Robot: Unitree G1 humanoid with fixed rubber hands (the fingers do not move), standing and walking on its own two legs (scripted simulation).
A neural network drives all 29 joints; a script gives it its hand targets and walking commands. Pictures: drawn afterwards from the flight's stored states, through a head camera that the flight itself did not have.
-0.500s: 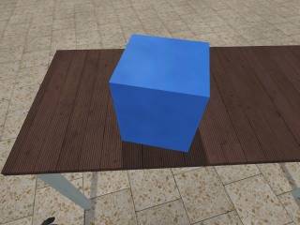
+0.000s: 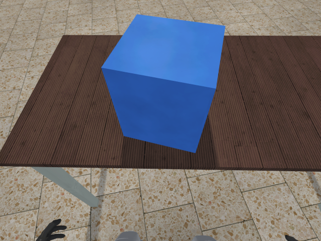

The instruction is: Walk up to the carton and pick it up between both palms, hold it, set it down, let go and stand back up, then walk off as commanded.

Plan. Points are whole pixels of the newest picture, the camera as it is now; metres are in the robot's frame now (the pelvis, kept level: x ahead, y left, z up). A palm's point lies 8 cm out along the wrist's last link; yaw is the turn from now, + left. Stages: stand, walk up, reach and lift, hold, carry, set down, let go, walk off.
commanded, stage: walk up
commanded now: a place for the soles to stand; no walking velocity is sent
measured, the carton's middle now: (168, 88) +0.46 +0.00 +0.10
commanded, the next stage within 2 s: none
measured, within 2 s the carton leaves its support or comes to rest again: neither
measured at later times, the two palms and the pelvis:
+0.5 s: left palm out of the picture +0.05 +0.26 -0.10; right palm out of the picture +0.09 -0.33 -0.09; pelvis -0.02 -0.03 +0.02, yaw +1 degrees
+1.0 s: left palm out of the picture +0.07 +0.29 -0.09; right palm out of the picture +0.06 -0.32 -0.09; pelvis -0.02 -0.02 +0.02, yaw +1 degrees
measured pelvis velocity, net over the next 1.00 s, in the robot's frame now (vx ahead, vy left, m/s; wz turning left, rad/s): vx -0.02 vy -0.02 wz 0.02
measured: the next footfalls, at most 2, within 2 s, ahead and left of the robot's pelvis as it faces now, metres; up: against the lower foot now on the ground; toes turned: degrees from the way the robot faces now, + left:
right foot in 0.34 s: +0.03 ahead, -0.15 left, +0.00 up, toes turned +1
right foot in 1.62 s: -0.05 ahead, -0.09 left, +0.00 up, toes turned +1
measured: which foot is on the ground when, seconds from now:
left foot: down 0.00-1.00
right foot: down 0.00-0.26, up 0.28-0.32, down 0.34-1.00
